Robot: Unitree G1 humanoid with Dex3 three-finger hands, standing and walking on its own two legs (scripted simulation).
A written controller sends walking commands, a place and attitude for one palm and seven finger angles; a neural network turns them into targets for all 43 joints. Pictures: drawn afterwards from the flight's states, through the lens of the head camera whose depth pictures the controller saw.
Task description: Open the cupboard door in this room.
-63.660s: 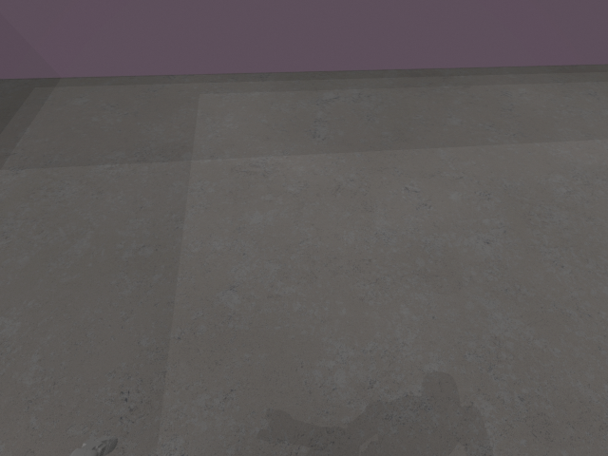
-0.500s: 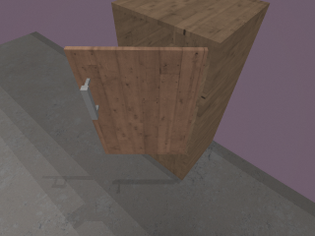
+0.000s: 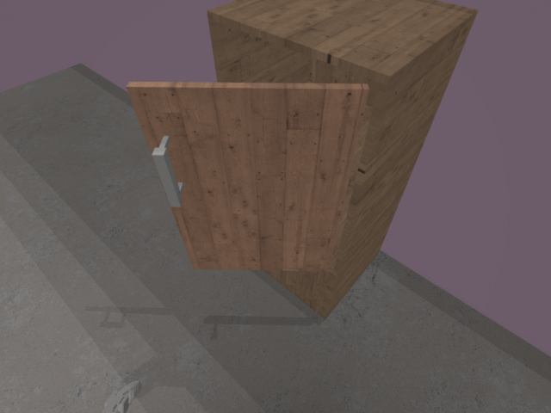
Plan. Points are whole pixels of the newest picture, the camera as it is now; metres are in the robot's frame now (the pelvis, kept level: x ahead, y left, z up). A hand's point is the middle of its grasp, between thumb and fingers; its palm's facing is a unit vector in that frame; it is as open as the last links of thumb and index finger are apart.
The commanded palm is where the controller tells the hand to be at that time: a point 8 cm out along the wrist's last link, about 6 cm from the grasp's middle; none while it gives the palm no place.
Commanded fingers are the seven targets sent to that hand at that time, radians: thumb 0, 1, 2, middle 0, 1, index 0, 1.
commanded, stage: raise the hand with hooked fingers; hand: left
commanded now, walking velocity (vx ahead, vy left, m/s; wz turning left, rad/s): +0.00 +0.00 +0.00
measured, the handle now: (171, 172) +0.54 +0.25 +0.02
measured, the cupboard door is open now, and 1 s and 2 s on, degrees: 40 40 40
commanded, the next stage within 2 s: move the hooked fingers beside the handle in 1.98 s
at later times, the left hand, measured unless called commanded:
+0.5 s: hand (134, 397) +0.15 +0.20 -0.03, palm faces +0.07 -1.00 -0.07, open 9.8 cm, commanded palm +0.14 +0.26 -0.03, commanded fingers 0.00 0.15 0.58 -0.25 -0.78 -0.25 -0.78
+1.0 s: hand (106, 345) +0.21 +0.25 +0.00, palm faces +0.06 -1.00 -0.06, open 12.7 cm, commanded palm +0.18 +0.31 +0.01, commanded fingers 0.00 -0.43 0.33 -0.29 -1.15 -0.29 -1.15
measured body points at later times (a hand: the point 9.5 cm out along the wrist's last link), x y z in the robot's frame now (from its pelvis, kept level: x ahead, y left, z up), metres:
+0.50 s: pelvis -0.07 -0.01 -0.08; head -0.01 +0.01 +0.37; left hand +0.14 +0.26 -0.02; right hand +0.15 -0.21 -0.14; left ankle -0.04 +0.10 -0.73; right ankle -0.01 -0.10 -0.74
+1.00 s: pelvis -0.04 +0.02 -0.05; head +0.01 +0.03 +0.40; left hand +0.20 +0.31 +0.01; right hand +0.12 -0.24 -0.12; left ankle -0.04 +0.10 -0.74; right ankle -0.01 -0.10 -0.73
